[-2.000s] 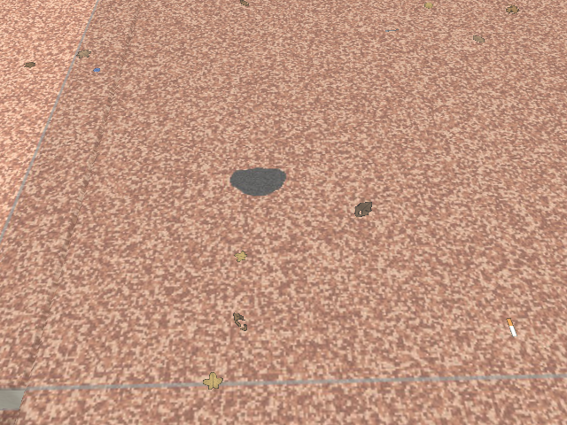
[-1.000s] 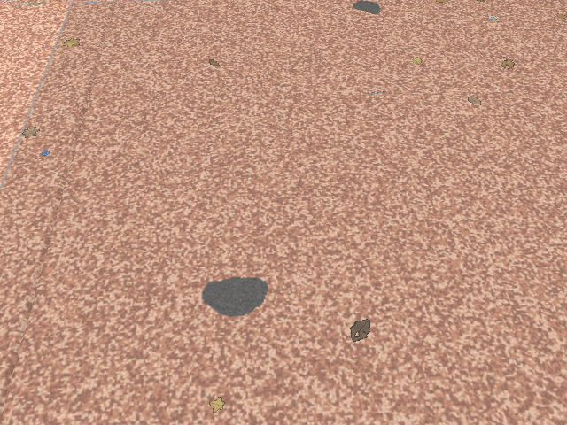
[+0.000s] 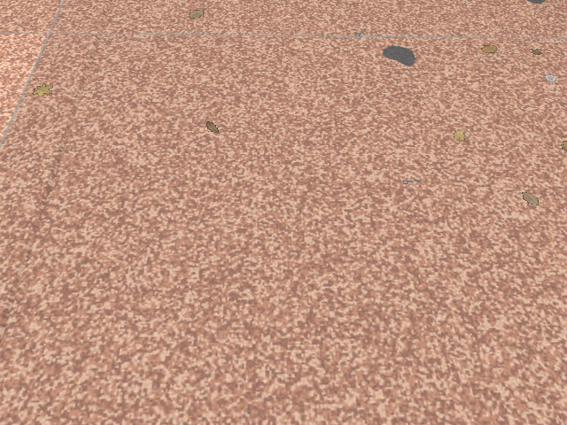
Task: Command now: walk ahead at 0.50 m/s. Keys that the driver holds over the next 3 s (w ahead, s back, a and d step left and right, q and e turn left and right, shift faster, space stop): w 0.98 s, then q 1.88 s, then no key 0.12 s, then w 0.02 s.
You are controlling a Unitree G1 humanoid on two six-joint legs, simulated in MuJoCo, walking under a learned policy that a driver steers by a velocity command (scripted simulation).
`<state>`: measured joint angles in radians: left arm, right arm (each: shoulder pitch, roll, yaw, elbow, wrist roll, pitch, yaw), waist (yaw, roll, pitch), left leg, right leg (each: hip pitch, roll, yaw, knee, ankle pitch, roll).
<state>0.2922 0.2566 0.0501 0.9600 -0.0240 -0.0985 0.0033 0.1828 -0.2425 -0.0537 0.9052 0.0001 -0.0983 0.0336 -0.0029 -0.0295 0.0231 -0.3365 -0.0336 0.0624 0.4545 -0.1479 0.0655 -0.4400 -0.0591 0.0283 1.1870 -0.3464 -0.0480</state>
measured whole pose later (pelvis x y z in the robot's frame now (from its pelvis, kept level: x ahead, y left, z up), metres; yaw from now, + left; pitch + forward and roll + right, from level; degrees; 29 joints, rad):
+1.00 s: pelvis +0.56 -0.01 -0.02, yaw +0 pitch +2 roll -1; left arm 0.38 0.26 0.07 1.03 -0.01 -0.06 0.01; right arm 0.02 -0.23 -0.06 0.87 0.01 -0.10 0.03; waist 0.05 0.00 0.02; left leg -0.50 0.02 0.04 0.55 -0.09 0.07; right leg -0.02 -0.02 -0.03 0.57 -0.45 0.00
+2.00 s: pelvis +0.70 +0.02 +0.00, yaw +32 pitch +2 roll -2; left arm 0.10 0.32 0.09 0.84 0.01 0.01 0.04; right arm 0.19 -0.29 -0.08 0.73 0.00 0.03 0.00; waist 0.01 -0.04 0.05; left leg -0.31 -0.02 -0.02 0.53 -0.25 0.05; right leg -0.51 -0.05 -0.01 1.03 -0.47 0.05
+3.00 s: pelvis +0.68 +0.04 +0.00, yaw +65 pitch +2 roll -2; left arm 0.13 0.35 0.09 0.74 0.00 0.02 0.02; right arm 0.18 -0.30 -0.06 0.60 0.00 0.02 -0.01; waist 0.00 -0.05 0.06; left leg -0.28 -0.03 -0.04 0.48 -0.23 0.05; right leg -0.52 -0.04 0.00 1.12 -0.42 0.06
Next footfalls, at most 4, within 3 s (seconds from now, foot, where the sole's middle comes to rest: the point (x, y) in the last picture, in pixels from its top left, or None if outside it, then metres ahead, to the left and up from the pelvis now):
0.42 right None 0.41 -0.15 -0.77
0.98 left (249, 330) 0.71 0.09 -0.77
1.46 right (325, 288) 0.84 -0.11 -0.77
1.88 left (235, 334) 0.70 0.13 -0.77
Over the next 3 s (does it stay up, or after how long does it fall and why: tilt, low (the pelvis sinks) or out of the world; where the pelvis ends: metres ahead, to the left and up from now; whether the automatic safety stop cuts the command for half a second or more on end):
stays up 0.68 0.04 0.00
